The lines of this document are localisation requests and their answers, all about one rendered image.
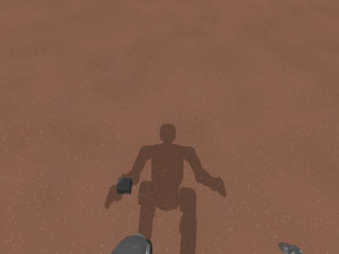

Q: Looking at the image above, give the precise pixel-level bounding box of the cube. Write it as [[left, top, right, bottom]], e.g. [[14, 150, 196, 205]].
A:
[[117, 177, 132, 194]]

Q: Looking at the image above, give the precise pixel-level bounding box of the right robot hand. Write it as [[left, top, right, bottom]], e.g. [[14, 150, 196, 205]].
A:
[[279, 242, 302, 254]]

